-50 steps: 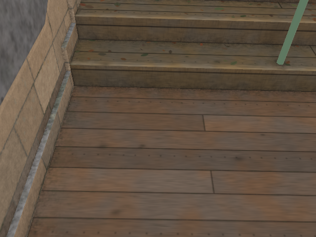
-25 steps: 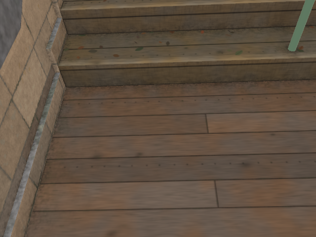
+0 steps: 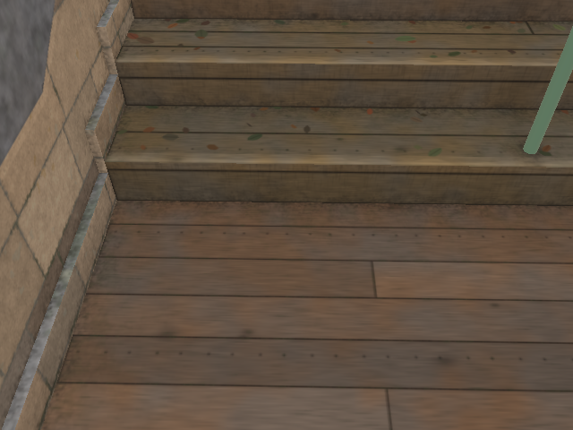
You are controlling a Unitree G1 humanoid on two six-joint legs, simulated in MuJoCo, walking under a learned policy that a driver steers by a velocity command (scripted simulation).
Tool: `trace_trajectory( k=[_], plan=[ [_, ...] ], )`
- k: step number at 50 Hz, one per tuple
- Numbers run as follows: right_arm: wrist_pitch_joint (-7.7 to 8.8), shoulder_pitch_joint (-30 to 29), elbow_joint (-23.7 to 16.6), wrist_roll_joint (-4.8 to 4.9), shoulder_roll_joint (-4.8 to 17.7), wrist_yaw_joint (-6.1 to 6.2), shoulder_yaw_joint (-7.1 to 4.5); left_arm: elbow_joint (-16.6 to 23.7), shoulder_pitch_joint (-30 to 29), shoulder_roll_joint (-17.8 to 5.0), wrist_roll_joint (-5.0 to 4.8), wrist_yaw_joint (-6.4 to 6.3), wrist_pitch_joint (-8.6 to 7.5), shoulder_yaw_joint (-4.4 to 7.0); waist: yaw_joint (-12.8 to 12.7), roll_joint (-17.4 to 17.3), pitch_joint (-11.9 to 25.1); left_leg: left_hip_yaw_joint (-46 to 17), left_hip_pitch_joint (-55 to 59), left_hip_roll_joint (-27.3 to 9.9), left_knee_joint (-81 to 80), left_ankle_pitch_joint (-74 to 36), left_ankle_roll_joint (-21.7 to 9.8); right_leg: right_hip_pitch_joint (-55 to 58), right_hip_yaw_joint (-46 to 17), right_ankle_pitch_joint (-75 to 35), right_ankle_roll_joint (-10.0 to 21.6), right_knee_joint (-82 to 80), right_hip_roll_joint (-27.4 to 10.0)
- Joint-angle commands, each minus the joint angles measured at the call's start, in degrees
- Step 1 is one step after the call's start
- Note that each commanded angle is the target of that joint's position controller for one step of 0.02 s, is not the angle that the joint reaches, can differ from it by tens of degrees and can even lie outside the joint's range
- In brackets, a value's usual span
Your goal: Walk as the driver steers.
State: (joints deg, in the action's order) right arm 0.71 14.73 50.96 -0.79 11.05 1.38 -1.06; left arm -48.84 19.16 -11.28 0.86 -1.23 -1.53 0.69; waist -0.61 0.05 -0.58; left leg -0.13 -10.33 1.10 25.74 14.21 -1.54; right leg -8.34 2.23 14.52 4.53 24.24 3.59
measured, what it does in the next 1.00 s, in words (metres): walks ahead: right foot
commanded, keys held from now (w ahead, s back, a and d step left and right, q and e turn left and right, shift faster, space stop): w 1.00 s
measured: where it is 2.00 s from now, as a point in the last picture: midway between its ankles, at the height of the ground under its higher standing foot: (302, 271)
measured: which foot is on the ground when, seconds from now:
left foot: down 0.00-0.66, up 0.68-1.00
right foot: down 0.00-0.22, up 0.24-0.64, down 0.66-1.00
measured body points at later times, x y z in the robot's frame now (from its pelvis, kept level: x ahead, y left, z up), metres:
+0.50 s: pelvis +0.17 +0.03 +0.00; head +0.20 +0.04 +0.45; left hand +0.32 +0.27 -0.12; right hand +0.12 -0.23 -0.13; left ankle +0.07 +0.12 -0.74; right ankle +0.29 -0.10 -0.69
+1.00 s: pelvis +0.46 -0.04 +0.01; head +0.48 -0.05 +0.46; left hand +0.42 +0.21 -0.13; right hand +0.59 -0.28 -0.13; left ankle +0.59 +0.12 -0.67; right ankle +0.42 -0.09 -0.74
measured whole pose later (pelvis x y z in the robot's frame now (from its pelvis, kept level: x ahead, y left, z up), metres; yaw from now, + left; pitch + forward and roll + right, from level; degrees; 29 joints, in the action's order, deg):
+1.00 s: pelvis +0.46 -0.04 +0.01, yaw +0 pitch +0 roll -1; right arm 1.7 8.8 50.6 -2.0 13.3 -2.1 -2.7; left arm -56.8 24.9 -11.3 0.4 0.6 -5.0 2.2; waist -1.9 -2.4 -1.8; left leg 1.0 -36.8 -6.6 50.9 4.1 -2.0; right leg -1.5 4.9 10.2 5.9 11.5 5.5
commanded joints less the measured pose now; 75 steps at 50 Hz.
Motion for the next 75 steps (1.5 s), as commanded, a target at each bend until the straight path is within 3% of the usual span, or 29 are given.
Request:
trace_trajectory(
  k=[1, 3, 5, 10, 11, 12, 13, 15, 19, 24, 28, 30, 32, 33, 34, 35, 36, 37, 40, 46, 56, 60, 62, 63, 64, 65, 67, 69, 75],
  plan=[
    [0.58, -0.97, -2.99, -0.49, 5.76, -0.60, -1.57, 1.37, 4.62, -7.58, -0.05, 0.15, 0.03, 2.31, -1.61, 3.87, -7.65, -3.26, -10.02, -1.19, 1.20, 15.74, -3.98, -3.63, -15.18, 26.11, 5.50, -10.36, -10.08],
    [1.63, -4.29, -4.97, -1.02, 4.10, -1.42, -1.11, 0.50, 7.09, -9.95, -0.18, 0.35, -0.36, 3.23, -2.74, 7.21, -10.24, 2.10, -17.54, -0.38, 7.75, 9.16, -3.61, 1.00, -24.91, 29.45, 10.19, -16.35, -18.14],
    [2.74, -6.52, -6.23, -0.95, 5.01, -1.90, -1.37, 0.02, 7.40, -10.06, 0.12, 0.85, -1.14, 3.48, -3.14, 5.43, -9.36, 1.88, -18.81, -1.82, 8.29, 6.90, -3.85, 4.26, -26.56, 20.60, 11.80, -17.11, -20.63],
    [3.62, 4.05, -3.83, -0.70, 4.52, -2.38, -1.98, 0.08, 0.79, -10.26, -0.17, 1.27, -2.22, 3.74, 3.34, 3.64, -4.83, 2.48, 4.47, -0.29, -1.83, 1.40, -5.18, -6.90, -12.27, 8.16, 6.77, -10.10, -13.18],
    [3.94, 12.23, -1.47, -1.05, 6.39, -1.74, -2.54, 1.26, -1.82, -7.68, -0.13, 1.33, -2.67, 2.91, 6.37, -1.16, -2.41, -5.07, 16.52, -5.10, -5.41, 4.79, -6.48, -15.78, -6.80, 8.13, 4.60, -2.73, -8.52],
    [4.25, 19.07, -0.84, -1.33, 12.81, -1.08, -4.35, 3.59, -3.06, -4.01, -0.23, 1.44, -3.31, 1.79, 7.88, -11.33, -2.21, -25.98, 21.12, -18.18, -14.62, 18.87, -11.12, -24.19, 0.72, 8.60, 1.50, 13.00, -0.77],
    [3.94, 20.63, -0.03, -0.76, 15.10, -0.78, -4.97, 4.25, -5.13, -7.45, 0.90, 0.91, -3.22, 2.80, 8.43, -12.12, -5.20, -35.37, 20.09, -24.13, -18.22, 18.95, -15.40, -32.39, 0.70, 15.22, 1.19, 23.73, -0.10],
    [4.03, 13.31, -1.84, -0.85, 11.33, -0.75, -3.89, 3.08, -4.04, -7.51, 0.90, 1.44, -3.23, 2.85, 4.02, -3.63, -5.55, -26.05, 17.41, -20.04, -17.16, 10.39, -13.59, -34.05, -3.92, 10.40, 1.40, 31.65, -4.01],
    [4.91, 11.99, -0.69, 0.13, 8.11, -0.66, -2.56, 2.96, -5.47, -5.88, 1.95, 2.93, -2.06, 2.66, 2.34, -4.05, -4.17, -12.87, 15.68, -14.33, -19.11, -5.85, -10.08, -33.48, -1.03, 0.46, -1.18, 30.32, -5.72],
    [5.67, 13.50, 1.28, 0.49, 8.49, -0.82, -2.37, 7.72, -15.61, -3.64, 1.52, 4.12, -1.96, 1.66, 2.70, -6.53, -5.90, -4.47, 9.72, -11.55, -19.59, -19.15, -9.30, -30.33, 1.91, -9.58, -3.11, 19.02, -6.21],
    [5.37, 13.72, 2.36, 0.37, 10.57, -1.11, -2.92, 9.28, -19.33, -5.30, 1.66, 4.45, -1.46, 1.80, 1.93, -4.73, -6.62, -2.22, 8.43, -13.45, -18.15, -24.37, -7.69, -22.76, 1.94, -12.91, -1.23, 10.94, -5.38],
    [5.18, 11.77, 2.42, -0.05, 9.86, -1.09, -2.70, 8.94, -18.10, -6.76, 1.53, 3.89, -1.24, 2.49, 0.49, -7.10, -6.57, -1.06, 9.02, -13.16, -14.94, -34.28, -6.39, -17.70, 2.96, -10.87, 0.74, 9.45, -4.11],
    [4.28, 11.77, 3.32, -0.19, 11.89, -1.08, -3.23, 4.94, -6.55, -8.14, 1.05, 2.75, -1.39, 3.60, -4.11, -5.89, -0.20, 1.25, 10.40, -11.85, 0.17, -48.68, -5.29, -4.53, 4.84, -7.66, 3.04, 7.26, -0.71],
    [3.91, 12.69, 3.46, -0.38, 11.34, -0.93, -3.04, 1.95, 2.49, -10.21, 1.82, 2.10, -1.90, 4.58, -7.38, -4.00, 5.06, 2.53, 5.03, -9.65, 13.21, -42.86, -4.51, 7.23, 2.82, -5.88, 4.57, 6.43, -2.19],
    [3.73, 16.00, 1.88, 0.35, 6.59, -1.19, -1.84, 1.32, 9.39, -15.44, 3.26, 1.34, -2.34, 5.81, -8.02, 5.76, 13.04, 4.84, -7.96, -5.09, 33.69, -20.25, -3.17, 20.68, -16.57, 6.16, 7.95, 3.85, -17.88],
    [3.74, 21.14, 1.85, 1.37, 3.36, -1.40, -1.50, 1.17, 9.74, -18.26, 2.43, 1.71, -2.04, 6.16, -5.32, 15.28, 19.08, -0.16, -19.94, 4.47, 49.38, 16.93, -2.31, 25.57, -44.67, 9.37, 13.75, -8.44, -29.27],
    [3.63, 14.31, 0.87, 0.21, 8.12, -1.31, -2.72, 1.24, 3.36, -15.71, 0.37, 1.81, -1.65, 5.81, -3.44, 7.94, 11.49, -5.06, -23.96, 0.23, 51.74, 11.40, -3.41, 18.32, -41.40, 14.19, 11.72, -10.96, -25.36],
    [3.98, 9.51, -0.33, 0.01, 8.82, -1.65, -2.84, 1.77, -1.79, -11.45, -0.03, 1.81, -1.89, 4.68, -1.94, 4.13, 3.71, -3.69, -24.42, -2.69, 48.67, 5.43, -3.83, 9.58, -31.09, 11.09, 9.96, -11.31, -23.32],
    [2.92, 9.13, 0.64, -1.31, 6.02, -2.44, -2.36, -0.05, -4.04, -6.41, -0.08, 1.78, -3.09, 3.10, 2.01, 4.17, 0.16, -2.50, -17.07, -6.49, 40.31, 1.05, -3.30, -1.69, -16.35, -4.30, 6.46, -14.73, -16.52],
    [1.15, -1.42, -1.63, -1.40, 5.04, -3.48, -2.26, -4.29, 3.41, -7.00, -0.47, 1.80, -4.30, 2.99, 1.12, 2.86, -4.17, 0.42, -26.78, -8.35, 31.55, -7.43, -0.89, 0.59, -9.59, -11.06, 7.40, -19.51, -14.60],
    [2.27, -19.56, -6.97, -0.61, 4.33, -3.49, -1.22, -9.36, 11.96, -7.35, 0.23, 0.53, -4.36, 2.38, -3.08, 2.89, -6.46, 4.45, -28.05, -4.58, 8.63, -14.92, -1.51, 13.78, -4.98, -28.20, 6.53, -16.59, -15.25],
    [3.15, -13.62, -5.60, -0.57, 5.78, -2.67, -2.01, -10.24, 9.55, -8.62, 0.69, -0.15, -4.02, 2.69, 0.86, 4.42, -3.08, 6.14, -16.76, -0.26, 4.27, -6.43, -5.22, 17.34, -3.10, -51.04, 5.08, -6.12, -16.25],
    [4.05, 3.79, 0.10, -1.52, 8.75, -1.65, -3.55, -10.28, 8.12, -8.78, 0.33, 0.19, -3.70, 2.59, 7.91, 3.18, 6.32, 4.67, 5.37, -0.08, 0.06, -7.22, -8.42, 9.89, -0.56, -49.67, 3.23, 14.19, -13.27],
    [4.26, 13.22, 1.64, -3.24, 14.12, -0.91, -5.00, -8.06, 9.15, -5.34, -1.12, 0.71, -3.85, 1.56, 9.83, -4.18, 14.27, -12.94, 22.78, -14.84, -0.48, 0.17, -12.78, -6.20, 2.21, -27.65, 1.67, 33.46, -8.97],
    [3.81, 13.29, 2.11, -2.67, 16.35, -1.47, -5.69, -8.53, 14.31, -2.83, -2.07, 1.19, -3.78, 1.45, 6.70, -13.30, 19.11, -38.83, 31.87, -26.60, -7.68, 1.17, -19.65, -23.15, -0.24, 16.87, 0.62, 50.21, 1.52],
    [3.45, 7.24, 1.60, -0.61, 13.19, -1.81, -5.09, -8.00, 7.43, -7.97, -0.75, 0.95, -3.56, 2.81, 5.31, -3.84, 11.41, -33.99, 24.98, -22.42, -9.91, 5.18, -16.60, -27.74, -6.42, 11.19, 1.83, 51.70, -2.85],
    [4.10, -0.37, 1.14, -0.09, 7.47, -2.26, -3.43, -6.67, 1.95, -6.07, -0.44, 1.52, -3.92, 2.58, 1.77, -1.14, 1.04, -19.69, 9.73, -17.92, -14.05, -4.25, -12.94, -25.13, -5.33, 2.28, 1.67, 45.58, -7.03],
    [4.75, -0.03, 3.05, 0.15, 4.69, -2.02, -2.41, -7.42, 3.37, -4.04, 1.11, 2.17, -2.47, 2.32, -0.97, -2.75, -0.68, -12.11, 3.11, -14.22, -16.00, -11.97, -10.49, -20.12, -4.68, 0.71, 0.31, 41.51, -8.60],
    [5.82, 7.49, 6.87, 0.61, 6.72, -1.77, -2.32, -4.29, -6.76, -3.96, 2.22, 3.09, -1.05, 2.31, -0.54, -2.48, -3.66, -5.21, 3.47, -12.11, -18.85, -20.89, -10.18, -27.64, -1.35, -7.48, -3.09, 31.79, -10.40]
  ],
)
Keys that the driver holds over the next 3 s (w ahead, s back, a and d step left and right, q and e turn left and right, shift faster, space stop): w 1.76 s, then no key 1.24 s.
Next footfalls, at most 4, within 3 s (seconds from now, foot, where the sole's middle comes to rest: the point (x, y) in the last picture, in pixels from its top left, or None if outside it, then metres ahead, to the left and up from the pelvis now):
0.66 right None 0.46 -0.10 -0.78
1.24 left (275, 339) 0.78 0.07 -0.78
1.78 right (337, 256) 1.06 -0.10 -0.78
2.16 left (275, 249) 1.09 0.08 -0.78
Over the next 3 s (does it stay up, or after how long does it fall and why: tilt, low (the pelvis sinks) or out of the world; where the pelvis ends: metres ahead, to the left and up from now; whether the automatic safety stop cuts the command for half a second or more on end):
stays up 1.05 0.00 0.00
